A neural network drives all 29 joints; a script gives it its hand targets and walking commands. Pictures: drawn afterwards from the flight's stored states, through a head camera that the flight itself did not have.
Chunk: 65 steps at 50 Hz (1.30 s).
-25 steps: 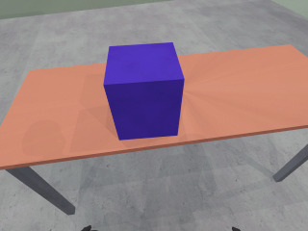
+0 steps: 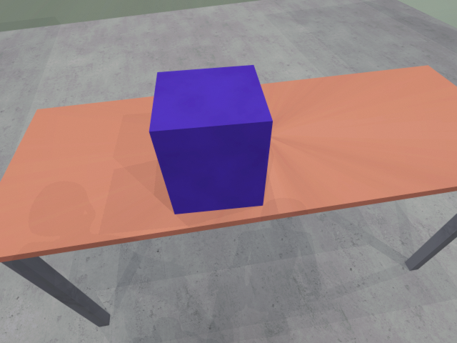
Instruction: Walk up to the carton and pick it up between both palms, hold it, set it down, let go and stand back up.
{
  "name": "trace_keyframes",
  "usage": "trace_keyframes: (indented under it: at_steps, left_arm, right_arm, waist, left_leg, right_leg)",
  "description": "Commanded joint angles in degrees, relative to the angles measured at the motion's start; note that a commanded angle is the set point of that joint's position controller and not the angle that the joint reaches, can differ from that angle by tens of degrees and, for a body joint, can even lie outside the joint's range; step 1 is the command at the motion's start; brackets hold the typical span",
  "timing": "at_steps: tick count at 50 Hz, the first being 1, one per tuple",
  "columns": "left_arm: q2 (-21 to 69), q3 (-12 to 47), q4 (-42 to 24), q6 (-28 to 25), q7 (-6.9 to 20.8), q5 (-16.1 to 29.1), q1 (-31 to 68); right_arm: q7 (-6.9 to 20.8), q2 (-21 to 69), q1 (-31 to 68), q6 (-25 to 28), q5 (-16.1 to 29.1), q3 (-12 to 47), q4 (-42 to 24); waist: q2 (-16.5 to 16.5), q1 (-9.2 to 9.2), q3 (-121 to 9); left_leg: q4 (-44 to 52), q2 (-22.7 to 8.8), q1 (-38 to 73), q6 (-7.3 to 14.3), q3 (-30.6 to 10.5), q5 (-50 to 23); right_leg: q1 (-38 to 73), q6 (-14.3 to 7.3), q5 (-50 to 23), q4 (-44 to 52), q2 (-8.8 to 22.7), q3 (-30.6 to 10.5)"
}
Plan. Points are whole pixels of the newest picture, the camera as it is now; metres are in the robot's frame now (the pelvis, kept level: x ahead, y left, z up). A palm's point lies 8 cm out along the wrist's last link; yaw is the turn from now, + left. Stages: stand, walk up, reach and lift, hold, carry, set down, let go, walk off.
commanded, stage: walk up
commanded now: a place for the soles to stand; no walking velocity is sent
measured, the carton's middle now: (212, 142) +0.52 +0.05 +0.05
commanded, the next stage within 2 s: reach and lift in 0.66 s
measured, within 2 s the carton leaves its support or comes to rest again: neither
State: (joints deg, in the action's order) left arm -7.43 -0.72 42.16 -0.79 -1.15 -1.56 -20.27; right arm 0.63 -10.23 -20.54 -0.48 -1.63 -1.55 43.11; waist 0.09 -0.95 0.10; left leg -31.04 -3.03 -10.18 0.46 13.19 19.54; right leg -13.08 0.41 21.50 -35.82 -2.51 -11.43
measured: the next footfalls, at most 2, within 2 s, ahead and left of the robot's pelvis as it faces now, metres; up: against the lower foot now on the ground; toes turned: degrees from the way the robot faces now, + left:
none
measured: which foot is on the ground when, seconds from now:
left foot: down 0.00-1.00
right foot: down 0.00-1.00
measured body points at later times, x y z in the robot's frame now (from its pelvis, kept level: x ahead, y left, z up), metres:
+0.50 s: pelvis +0.01 +0.00 -0.01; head +0.02 -0.02 +0.44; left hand +0.11 +0.22 -0.12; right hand +0.08 -0.24 -0.14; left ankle -0.03 +0.11 -0.73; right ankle -0.03 -0.13 -0.73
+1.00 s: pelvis -0.03 +0.00 +0.01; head -0.02 +0.00 +0.46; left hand +0.18 +0.20 -0.07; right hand +0.16 -0.22 -0.09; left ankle -0.03 +0.11 -0.73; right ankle -0.03 -0.12 -0.73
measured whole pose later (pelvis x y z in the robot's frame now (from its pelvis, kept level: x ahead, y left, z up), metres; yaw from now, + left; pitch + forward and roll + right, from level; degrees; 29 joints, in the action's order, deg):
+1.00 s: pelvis -0.03 +0.00 +0.01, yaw +3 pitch +1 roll +0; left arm -8.2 2.5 32.6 12.0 0.6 -1.4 -2.3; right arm 1.2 -9.5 -0.8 12.0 1.7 -4.7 54.7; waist 0.6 -1.8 -1.1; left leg -27.1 -2.7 -14.5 0.2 7.1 13.8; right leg -13.4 0.1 14.0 -26.1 -1.4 -3.5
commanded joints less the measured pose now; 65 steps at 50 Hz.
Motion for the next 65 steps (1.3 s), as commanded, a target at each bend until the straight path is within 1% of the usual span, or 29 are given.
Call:
trace_keyframes:
  at_steps: [1, 3, 4, 7, 9, 14, 16, 18, 20, 21, 24, 26, 28, 30, 32, 33, 34, 35, 37, 39, 40, 41, 45, 49, 53, 56, 59, 62, 65]
  left_arm:
    - [-5.32, -1.53, -4.82, -1.14, -0.51, -0.01, -0.68]
    - [-5.41, -1.62, -4.81, -1.09, -0.64, 0.00, -1.17]
    - [-5.54, -1.71, -4.74, -1.07, -0.65, 0.11, -0.78]
    - [-6.51, -2.20, -4.72, -0.98, -0.86, 0.32, -1.37]
    - [-6.66, -2.29, -4.54, -0.87, -0.80, 0.13, -0.39]
    - [-4.68, -1.68, -4.85, -0.82, -0.79, -0.05, 1.31]
    - [-3.73, -1.35, -5.25, -0.56, -0.87, -0.36, 2.29]
    - [-3.17, -1.19, -5.68, -0.47, -0.91, -0.50, 2.29]
    - [-4.12, -1.57, -5.61, -0.64, -0.71, -0.54, 1.03]
    - [-4.76, -1.71, -5.61, -0.77, -0.62, -0.44, 0.11]
    - [-8.42, -3.10, -4.38, -1.04, -0.95, 0.23, -2.25]
    - [-8.54, -3.16, -4.14, -1.04, -1.12, 0.44, -0.96]
    - [-7.45, -2.99, -4.38, -0.96, -0.94, 0.16, 2.22]
    - [-5.49, -2.27, -4.44, -1.08, -0.73, 0.30, 3.42]
    - [-3.62, -1.67, -4.34, -0.83, -0.70, -0.33, 3.87]
    - [-3.38, -1.59, -4.53, -0.61, -0.77, -0.45, 4.12]
    - [-11.54, 0.23, -10.02, 4.68, 0.04, 0.74, 40.61]
    - [-9.56, 2.43, -8.09, 6.12, -0.10, 1.79, 38.44]
    - [-7.97, 1.36, -7.31, 8.43, -0.06, 1.42, 31.08]
    - [-7.00, 1.00, -10.27, 10.19, 1.35, 2.07, 23.70]
    - [-6.69, 1.49, -11.23, 10.54, 1.89, 2.29, 19.66]
    - [-6.30, 1.67, -12.19, 10.91, 2.22, 1.51, 16.88]
    - [-5.50, 1.64, -14.02, 12.58, 2.17, -0.05, 14.32]
    - [-7.55, 0.11, -12.03, 12.78, 0.73, -0.18, 19.07]
    - [-8.73, -0.05, -14.85, 12.20, -0.57, 0.38, 26.20]
    - [-9.92, 1.76, -18.59, 10.92, -1.35, 2.52, 28.91]
    - [-11.66, 3.22, -19.84, 10.49, -1.70, 5.11, 32.70]
    - [-12.72, 4.13, -18.32, 10.07, -1.84, 7.89, 35.54]
    - [-12.27, 3.93, -15.35, 9.96, -1.42, 8.48, 34.13]
  right_arm:
    - [-0.27, -5.34, -0.71, 0.93, 0.00, -1.57, -4.92]
    - [-0.27, -5.55, -0.43, 0.80, -0.03, -1.56, -5.29]
    - [-0.27, -5.11, -0.62, 0.74, 0.13, -1.54, -5.15]
    - [-0.18, -4.91, -0.05, 0.70, -0.05, -1.53, -5.64]
    - [-0.26, -4.51, -0.65, 0.78, -0.27, -1.29, -5.85]
    - [-0.45, -6.17, -3.60, 1.14, 0.06, -2.35, -4.94]
    - [-0.67, -6.90, -3.90, 1.07, 0.22, -2.52, -4.81]
    - [-0.80, -7.18, -2.12, 0.93, 0.36, -2.41, -5.31]
    - [-0.50, -6.70, 0.19, 0.78, 0.43, -2.06, -5.91]
    - [-0.26, -6.06, 1.10, 0.76, 0.35, -1.77, -6.37]
    - [0.03, -3.87, 2.09, 0.61, -0.12, -1.00, -7.29]
    - [0.09, -3.11, 2.20, 0.86, -0.27, -0.87, -7.59]
    - [0.09, -3.04, -0.99, 1.45, -0.01, -1.01, -6.35]
    - [-0.11, -4.99, -3.34, 1.94, 0.16, -1.81, -4.67]
    - [-0.44, -6.89, -5.62, 1.78, 0.24, -2.75, -3.59]
    - [-0.68, -7.47, -5.30, 1.60, 0.41, -2.90, -3.93]
    - [2.34, -10.13, 33.22, 7.24, -4.65, -10.52, -2.60]
    - [4.16, -9.15, 30.31, 9.74, -5.31, -10.29, -0.06]
    - [4.88, -7.16, 23.62, 12.21, -1.71, -7.14, 6.28]
    - [2.54, -6.20, 17.28, 15.63, 2.47, -4.67, 8.23]
    - [1.39, -6.84, 16.34, 17.07, 4.65, -4.90, 10.82]
    - [0.51, -6.94, 15.92, 17.90, 5.50, -5.31, 12.13]
    - [-0.07, -6.59, 18.43, 15.30, 4.87, -4.75, 11.31]
    - [0.66, -4.82, 23.88, 11.85, 2.47, -4.43, 5.15]
    - [0.97, -2.53, 24.11, 9.18, 1.33, -6.50, 0.84]
    - [1.28, -2.37, 24.09, 7.28, 2.31, -7.22, -2.12]
    - [1.50, -3.12, 27.54, 4.92, 3.13, -7.26, -5.04]
    - [1.78, -3.33, 31.47, 2.99, 3.61, -6.65, -7.49]
    - [1.97, -3.70, 31.51, 1.88, 4.41, -6.27, -4.73]
  waist:
    - [-1.26, -0.04, 1.38]
    - [-0.79, 0.25, 1.25]
    - [-3.17, 0.06, 0.86]
    - [-4.26, 0.64, 0.19]
    - [-4.86, 0.05, 1.03]
    - [1.06, -1.20, -0.84]
    - [0.60, -1.12, 0.05]
    - [0.67, -0.45, 1.03]
    - [2.28, 0.49, 1.84]
    - [1.50, 1.07, 2.19]
    - [-6.20, 1.89, 1.08]
    - [-8.38, 1.65, 1.64]
    - [-7.46, -0.35, -0.13]
    - [-2.46, -1.06, -1.89]
    - [2.83, -1.97, -1.56]
    - [1.78, -1.74, -1.14]
    - [3.08, 0.54, -3.31]
    - [2.36, -0.18, -3.44]
    - [0.32, 0.50, -12.20]
    - [-0.03, -0.74, -21.82]
    - [0.72, -1.45, -24.83]
    - [0.88, -1.81, -25.81]
    - [0.28, -0.91, -15.58]
    - [-3.21, 1.37, -5.91]
    - [-1.22, 0.87, -3.58]
    - [1.50, 0.36, -5.94]
    - [1.38, -0.10, -7.22]
    - [-1.45, -0.17, -9.13]
    - [-1.13, 0.11, -9.79]
  left_leg:
    - [4.47, -3.93, 4.76, 3.18, -5.71, -12.14]
    - [3.14, -3.51, 5.02, 2.90, -4.95, -13.10]
    - [2.40, -3.02, 4.08, 2.46, -4.74, -12.74]
    - [0.03, -1.94, 2.88, 1.67, -4.83, -11.96]
    - [0.38, -1.52, 4.06, 1.53, -5.36, -11.13]
    - [4.02, -5.04, 9.66, 4.12, -7.52, -18.30]
    - [6.35, -8.60, 8.29, 6.15, -9.90, -17.21]
    - [6.02, -8.77, 5.27, 6.40, -8.56, -16.85]
    - [4.72, -6.02, 0.20, 4.41, -5.74, -12.95]
    - [3.36, -4.61, -0.74, 3.38, -4.44, -12.23]
    - [-4.89, -0.41, -3.97, 0.61, -4.16, -10.08]
    - [-2.71, 0.65, -4.74, 0.56, -6.39, -3.26]
    - [2.85, -0.45, 0.00, 1.09, -7.57, -7.13]
    - [4.47, -3.02, 9.04, 2.54, -8.29, -19.85]
    - [5.53, -6.41, 12.78, 4.77, -10.65, -26.78]
    - [6.16, -8.75, 11.92, 6.44, -12.38, -26.21]
    - [-3.70, -3.54, -8.61, 0.90, -12.46, -32.44]
    - [-5.63, -2.77, -13.21, 0.05, -10.69, -26.40]
    - [-9.36, 0.45, -5.15, -1.64, -8.62, -26.08]
    - [-12.21, 1.92, 0.75, -0.91, -10.20, -38.75]
    - [-11.43, 2.05, 5.17, -1.99, -11.18, -43.98]
    - [-9.13, 1.62, 10.07, -2.69, -12.02, -44.23]
    - [2.19, 0.78, 17.51, -4.09, -13.19, -33.13]
    - [8.64, 1.51, 10.75, -2.79, -11.15, -18.17]
    - [11.07, 1.80, 5.69, -1.28, -8.80, -4.77]
    - [10.52, 2.04, 4.79, -0.89, -8.16, -1.71]
    - [9.32, 2.34, 2.92, -0.55, -7.68, -0.03]
    - [6.82, 2.50, 1.49, -0.08, -7.58, 1.22]
    - [5.28, 2.64, 3.24, -0.24, -8.21, -0.45]
  right_leg:
    - [-7.80, -2.15, -18.33, 3.77, 1.80, 0.03]
    - [-7.17, -2.39, -20.48, 4.32, 2.20, -0.69]
    - [-6.56, -2.73, -20.17, 5.01, 2.43, -1.34]
    - [-5.37, -4.09, -20.66, 6.32, 4.00, -5.13]
    - [-7.06, -4.36, -19.60, 7.28, 4.33, -6.18]
    - [-9.49, -1.64, -20.13, 0.79, 1.12, 1.10]
    - [-9.64, -0.53, -16.53, -2.12, 0.09, 4.51]
    - [-7.29, -0.74, -17.20, -1.16, 0.76, 5.04]
    - [-3.35, -2.17, -18.97, 1.45, 1.78, 3.39]
    - [-2.43, -2.66, -20.63, 2.67, 2.65, 1.80]
    - [0.09, -6.79, -25.17, 8.27, 8.11, -9.85]
    - [0.44, -8.26, -26.91, 10.45, 9.89, -13.06]
    - [0.73, -6.45, -27.73, 8.54, 7.54, -8.20]
    - [-4.60, -2.69, -25.80, 4.38, 3.02, -0.25]
    - [-8.85, -0.72, -19.74, -0.25, 0.71, 4.18]
    - [-8.99, -0.34, -16.83, -1.17, 0.56, 5.84]
    - [-21.32, -1.37, -13.84, -1.71, 0.94, 9.51]
    - [-20.28, -1.36, -12.15, -4.61, 1.20, 10.27]
    - [-15.76, -1.27, -23.70, -2.19, 2.44, 8.93]
    - [-10.88, -0.05, -41.84, -3.26, 2.05, 7.77]
    - [-9.88, -0.52, -45.53, -2.37, 1.09, 8.09]
    - [-9.81, -1.28, -42.84, 0.54, 0.33, 8.37]
    - [-10.80, -2.87, -21.31, 14.02, -1.88, 10.23]
    - [-8.44, -1.12, -12.96, 17.78, -0.68, 10.53]
    - [-7.72, -0.20, -6.23, 18.07, 1.27, 9.89]
    - [-8.82, -0.31, -4.83, 17.12, 2.10, 9.61]
    - [-10.54, -0.03, -2.90, 16.21, 2.64, 10.04]
    - [-14.01, -0.10, 0.72, 15.38, 3.27, 10.27]
    - [-16.45, -0.66, 1.00, 15.44, 3.90, 10.40]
